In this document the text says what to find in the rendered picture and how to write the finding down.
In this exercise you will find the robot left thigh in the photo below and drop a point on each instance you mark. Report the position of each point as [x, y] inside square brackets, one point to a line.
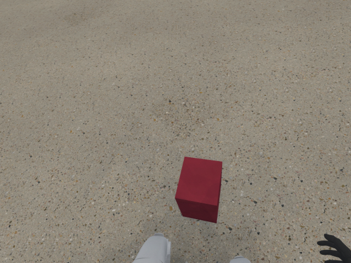
[156, 249]

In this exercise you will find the right robot hand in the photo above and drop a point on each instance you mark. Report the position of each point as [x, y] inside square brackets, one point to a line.
[342, 251]

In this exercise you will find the carton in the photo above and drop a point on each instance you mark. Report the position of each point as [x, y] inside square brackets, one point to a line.
[198, 190]

